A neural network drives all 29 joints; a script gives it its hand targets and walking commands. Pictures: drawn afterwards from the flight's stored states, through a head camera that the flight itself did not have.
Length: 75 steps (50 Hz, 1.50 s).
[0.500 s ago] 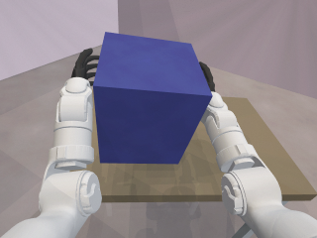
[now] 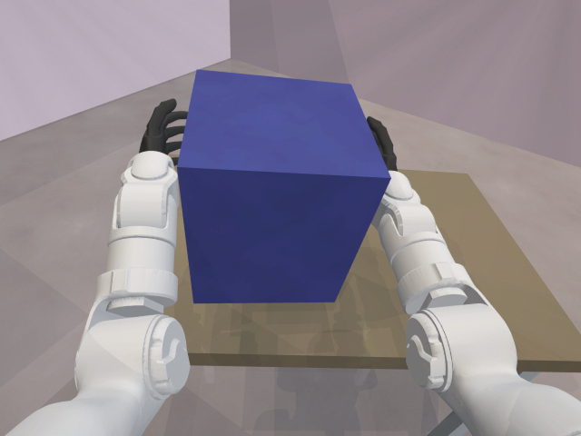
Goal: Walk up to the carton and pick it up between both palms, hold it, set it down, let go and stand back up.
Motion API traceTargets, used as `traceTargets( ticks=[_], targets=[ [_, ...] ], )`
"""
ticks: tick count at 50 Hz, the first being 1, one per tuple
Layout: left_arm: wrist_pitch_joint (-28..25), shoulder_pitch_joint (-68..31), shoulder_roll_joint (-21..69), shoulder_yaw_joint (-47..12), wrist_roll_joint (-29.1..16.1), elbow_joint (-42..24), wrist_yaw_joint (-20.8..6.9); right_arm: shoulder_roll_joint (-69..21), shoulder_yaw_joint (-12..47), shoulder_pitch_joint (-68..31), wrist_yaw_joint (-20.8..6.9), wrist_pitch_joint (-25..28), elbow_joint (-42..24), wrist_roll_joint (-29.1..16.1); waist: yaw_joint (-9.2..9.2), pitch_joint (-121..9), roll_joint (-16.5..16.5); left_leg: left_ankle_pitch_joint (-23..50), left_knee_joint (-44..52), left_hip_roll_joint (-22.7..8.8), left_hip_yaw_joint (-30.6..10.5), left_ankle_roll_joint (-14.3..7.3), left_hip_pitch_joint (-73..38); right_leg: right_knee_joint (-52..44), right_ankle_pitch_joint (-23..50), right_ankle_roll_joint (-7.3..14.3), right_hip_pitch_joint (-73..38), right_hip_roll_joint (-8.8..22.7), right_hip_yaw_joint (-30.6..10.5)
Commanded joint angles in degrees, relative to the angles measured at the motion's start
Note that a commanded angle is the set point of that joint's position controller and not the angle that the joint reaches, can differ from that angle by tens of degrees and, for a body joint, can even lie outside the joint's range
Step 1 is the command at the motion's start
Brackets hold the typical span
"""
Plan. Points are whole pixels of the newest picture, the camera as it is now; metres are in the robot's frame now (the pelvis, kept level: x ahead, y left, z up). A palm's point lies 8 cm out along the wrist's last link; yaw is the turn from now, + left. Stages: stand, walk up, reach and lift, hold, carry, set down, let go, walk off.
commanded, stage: set down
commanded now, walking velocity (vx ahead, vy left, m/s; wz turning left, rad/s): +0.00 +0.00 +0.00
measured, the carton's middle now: (271, 195) +0.39 +0.02 +0.17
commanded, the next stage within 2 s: none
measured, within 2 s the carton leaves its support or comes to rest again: neither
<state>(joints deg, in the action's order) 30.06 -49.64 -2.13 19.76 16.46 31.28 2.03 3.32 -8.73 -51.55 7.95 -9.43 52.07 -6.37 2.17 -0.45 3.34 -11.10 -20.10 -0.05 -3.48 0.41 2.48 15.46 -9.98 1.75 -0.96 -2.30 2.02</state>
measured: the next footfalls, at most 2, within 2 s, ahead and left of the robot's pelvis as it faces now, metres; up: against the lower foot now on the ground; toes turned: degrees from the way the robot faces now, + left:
none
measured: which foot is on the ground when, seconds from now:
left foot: down 0.00-1.00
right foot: down 0.00-1.00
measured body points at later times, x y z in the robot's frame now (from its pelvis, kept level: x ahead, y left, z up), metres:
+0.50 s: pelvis +0.00 -0.01 +0.00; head -0.03 +0.02 +0.45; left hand +0.42 +0.16 +0.18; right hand +0.43 -0.14 +0.18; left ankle +0.01 +0.12 -0.75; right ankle -0.01 -0.10 -0.75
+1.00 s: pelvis +0.01 -0.01 +0.00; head +0.01 +0.01 +0.45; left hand +0.43 +0.17 +0.15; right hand +0.44 -0.14 +0.14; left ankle +0.01 +0.12 -0.75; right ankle -0.01 -0.10 -0.75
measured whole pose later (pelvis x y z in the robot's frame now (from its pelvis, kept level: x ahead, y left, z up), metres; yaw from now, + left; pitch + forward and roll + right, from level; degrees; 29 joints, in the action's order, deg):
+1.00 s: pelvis +0.01 -0.01 +0.00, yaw -2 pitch +2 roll +0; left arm 16.2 -49.3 0.6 23.2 16.1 43.7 4.9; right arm 1.8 -21.8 -50.8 2.6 0.1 59.6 8.1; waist -3.2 -3.3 2.3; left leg -10.1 -18.8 -1.3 -1.1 1.2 10.7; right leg 15.9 -9.4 2.6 8.6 -2.9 1.8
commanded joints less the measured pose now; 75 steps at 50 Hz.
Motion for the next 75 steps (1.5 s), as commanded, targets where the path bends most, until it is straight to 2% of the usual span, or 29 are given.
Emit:
traceTargets(
  ticks=[1,5,11,23,29,40,50,63,75],
  targets=[
    [-5.2,-38.4,34.7,-20.4,-6.9,-5.0,-7.0,-28.5,11.5,-50.6,-6.4,5.9,-16.2,-0.4,0.17,-28.1,-5.5,22.1,-0.7,1.6,4.3,2.5,-9.4,0.1,19.7,-4.3,-3.5,-0.7,2.9],
    [-6.4,-38.2,34.7,-19.8,-6.5,-2.9,-6.5,-28.1,9.8,-49.8,-6.8,6.7,-13.7,1.3,0.0,-26.9,-5.5,20.6,-0.2,1.4,4.5,2.6,-9.1,-0.2,18.0,-4.1,-2.6,-0.5,3.0],
    [-8.6,-39.0,35.1,-19.1,-6.8,-0.4,-5.4,-28.2,8.2,-50.4,-8.0,8.1,-11.8,3.1,-1.38,-28.8,-5.8,20.4,-0.1,1.2,5.0,2.8,-8.2,-0.1,17.4,-3.8,-1.8,-0.4,3.0],
    [-12.4,-40.0,34.5,-15.9,-6.0,4.0,-4.0,-29.0,4.3,-48.9,-9.6,9.7,-6.3,7.0,-2.71,-30.5,-5.0,19.7,0.5,1.1,5.9,2.6,-4.8,0.7,20.8,-4.2,-3.0,0.3,2.4],
    [-13.7,-39.0,34.0,-14.0,-5.1,5.3,-3.9,-29.5,3.2,-47.9,-10.2,10.5,-5.3,8.9,-3.53,-31.5,-3.9,19.9,0.9,1.1,6.4,2.3,-2.8,1.7,25.1,-4.7,-5.1,0.6,2.2],
    [-16.0,-38.5,33.9,-12.9,-4.0,5.6,-2.8,-29.4,1.0,-46.5,-11.8,12.6,-4.4,12.2,-5.0,-34.7,-4.0,22.3,0.4,0.6,7.1,2.8,-2.0,2.7,27.9,-4.4,-4.8,0.6,2.5],
    [-17.3,-37.1,34.2,-12.2,-2.8,6.4,-1.9,-28.6,-2.2,-44.2,-13.2,13.9,-2.5,15.5,-5.25,-36.2,-4.4,24.4,-0.2,0.0,7.5,3.3,-2.0,2.9,28.1,-3.8,-3.0,0.6,2.8],
    [-19.3,-36.1,33.9,-9.7,-1.3,7.8,-1.0,-29.2,-4.4,-43.1,-14.8,15.1,-1.6,18.9,-6.88,-38.9,-3.3,24.5,0.0,-0.2,8.2,2.7,1.2,4.1,31.0,-4.0,-3.8,1.1,2.5],
    [-20.8,-34.4,34.2,-8.4,0.0,8.8,-1.0,-29.6,-7.0,-40.8,-15.4,16.3,-0.1,22.0,-6.66,-39.2,-2.5,24.5,0.2,-0.4,8.6,2.4,2.3,4.5,31.2,-4.2,-3.3,1.3,2.7]
  ],
)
